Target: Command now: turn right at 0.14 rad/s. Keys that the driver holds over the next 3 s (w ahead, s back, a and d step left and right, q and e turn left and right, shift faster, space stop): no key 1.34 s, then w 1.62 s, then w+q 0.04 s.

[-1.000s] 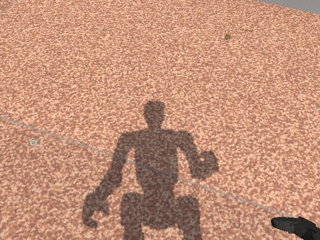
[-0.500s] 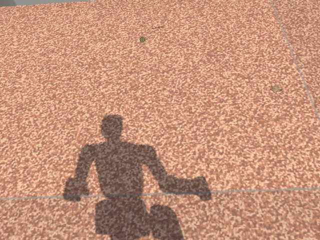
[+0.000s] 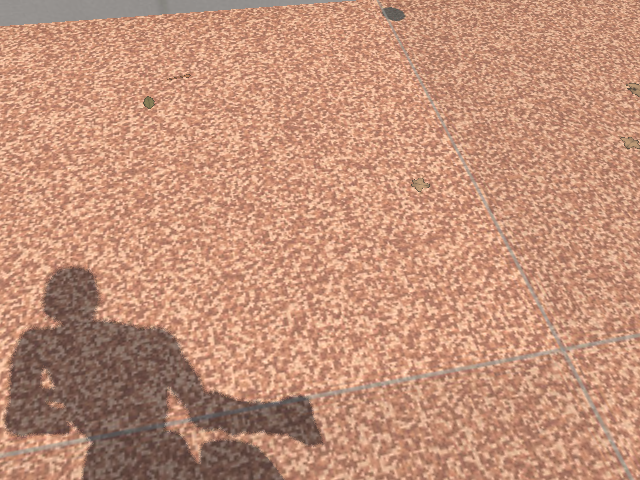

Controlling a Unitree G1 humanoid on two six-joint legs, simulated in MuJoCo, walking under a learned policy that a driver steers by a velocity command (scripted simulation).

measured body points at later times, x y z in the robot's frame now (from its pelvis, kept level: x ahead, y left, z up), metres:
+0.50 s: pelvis -0.01 -0.03 -0.01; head +0.00 -0.03 +0.44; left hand +0.11 +0.22 -0.12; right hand +0.08 -0.31 -0.14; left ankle +0.01 +0.12 -0.74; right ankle -0.02 -0.15 -0.74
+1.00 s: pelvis +0.00 -0.03 +0.00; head +0.00 -0.03 +0.45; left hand +0.05 +0.23 -0.14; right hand +0.04 -0.29 -0.15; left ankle +0.01 +0.12 -0.74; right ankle -0.02 -0.15 -0.74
